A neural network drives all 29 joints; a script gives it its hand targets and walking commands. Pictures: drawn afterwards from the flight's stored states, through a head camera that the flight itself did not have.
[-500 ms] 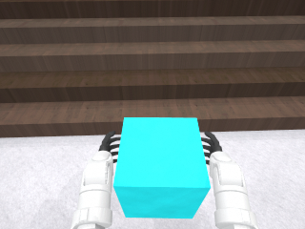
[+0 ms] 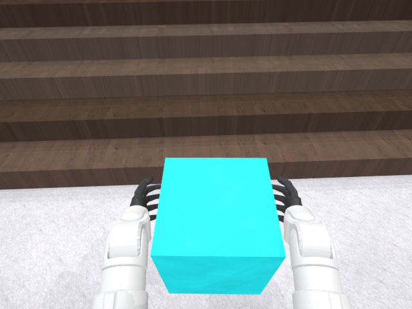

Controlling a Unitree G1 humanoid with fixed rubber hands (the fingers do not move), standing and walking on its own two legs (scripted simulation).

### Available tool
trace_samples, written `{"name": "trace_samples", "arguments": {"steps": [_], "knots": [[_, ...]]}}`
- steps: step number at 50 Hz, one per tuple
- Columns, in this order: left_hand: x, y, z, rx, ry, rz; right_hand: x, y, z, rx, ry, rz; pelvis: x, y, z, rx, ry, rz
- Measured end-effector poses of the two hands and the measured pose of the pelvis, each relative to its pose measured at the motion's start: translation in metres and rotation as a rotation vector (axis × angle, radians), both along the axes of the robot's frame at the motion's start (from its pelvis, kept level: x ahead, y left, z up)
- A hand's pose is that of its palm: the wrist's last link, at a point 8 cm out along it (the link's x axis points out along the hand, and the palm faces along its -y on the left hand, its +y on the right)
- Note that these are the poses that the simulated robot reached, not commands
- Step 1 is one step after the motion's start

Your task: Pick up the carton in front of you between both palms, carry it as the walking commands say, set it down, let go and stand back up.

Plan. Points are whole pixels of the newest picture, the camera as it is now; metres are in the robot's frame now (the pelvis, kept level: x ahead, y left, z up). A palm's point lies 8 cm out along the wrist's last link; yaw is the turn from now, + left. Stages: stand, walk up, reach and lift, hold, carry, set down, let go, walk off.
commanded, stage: carry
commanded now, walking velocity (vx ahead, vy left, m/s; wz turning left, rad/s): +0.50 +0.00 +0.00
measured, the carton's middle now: (215, 229) +0.29 +0.00 -0.01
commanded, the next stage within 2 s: none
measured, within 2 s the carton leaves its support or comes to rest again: neither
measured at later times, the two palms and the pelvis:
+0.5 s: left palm (169, 139) +0.48 +0.12 +0.09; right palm (292, 144) +0.47 -0.18 +0.08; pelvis +0.21 -0.02 -0.01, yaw -1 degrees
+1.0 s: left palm (173, 72) +0.82 +0.14 +0.11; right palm (261, 72) +0.82 -0.16 +0.11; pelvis +0.53 +0.00 -0.02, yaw -1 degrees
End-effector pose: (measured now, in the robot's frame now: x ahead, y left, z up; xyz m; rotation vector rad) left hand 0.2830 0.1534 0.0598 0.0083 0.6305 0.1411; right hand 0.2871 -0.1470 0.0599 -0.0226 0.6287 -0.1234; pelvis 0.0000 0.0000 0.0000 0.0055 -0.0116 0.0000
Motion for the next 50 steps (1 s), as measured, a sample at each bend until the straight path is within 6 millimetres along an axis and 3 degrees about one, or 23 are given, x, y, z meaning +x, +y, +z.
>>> {"name": "trace_samples", "arguments": {"steps": [8, 13, 17, 22, 28, 34, 38, 43, 48, 50], "knots": [[0.039, -0.017, 0.014, -0.022, -0.003, 0.014, 0.036, -0.016, 0.011, 0.021, -0.002, -0.021, 0.045, -0.012, -0.009, -0.011, 0.069, 0.026], [0.068, -0.006, 0.015, -0.035, 0.032, 0.047, 0.076, -0.005, 0.018, 0.046, 0.034, -0.013, 0.084, -0.006, -0.009, 0.022, 0.093, 0.018], [0.099, -0.003, 0.018, -0.053, 0.059, 0.052, 0.101, -0.003, 0.016, 0.058, 0.060, -0.035, 0.121, -0.004, -0.005, 0.007, 0.114, -0.024], [0.156, -0.023, 0.025, -0.052, 0.081, 0.004, 0.142, -0.023, 0.021, 0.064, 0.080, -0.086, 0.171, -0.013, 0.001, -0.025, 0.120, -0.020], [0.233, -0.047, 0.024, -0.045, 0.031, 0.009, 0.223, -0.046, 0.020, 0.084, 0.032, -0.086, 0.242, -0.037, -0.017, -0.035, 0.089, 0.026], [0.285, -0.038, 0.025, -0.053, 0.109, 0.093, 0.300, -0.037, 0.025, 0.078, 0.113, -0.015, 0.307, -0.048, 0.003, 0.001, 0.103, 0.042], [0.332, -0.030, 0.036, -0.052, 0.081, 0.120, 0.353, -0.028, 0.033, 0.077, 0.087, 0.016, 0.355, -0.045, 0.009, 0.022, 0.106, 0.031], [0.409, -0.023, 0.049, -0.058, 0.000, 0.099, 0.422, -0.022, 0.043, 0.084, 0.005, -0.006, 0.424, -0.032, 0.001, 0.019, 0.097, 0.021], [0.503, -0.013, 0.048, -0.089, -0.090, 0.050, 0.500, -0.012, 0.049, 0.086, -0.089, -0.066, 0.505, -0.011, -0.024, 0.015, 0.068, -0.012], [0.539, -0.011, 0.047, -0.092, -0.078, 0.018, 0.528, -0.010, 0.050, 0.077, -0.081, -0.094, 0.529, -0.004, -0.024, 0.021, 0.067, -0.024]]}}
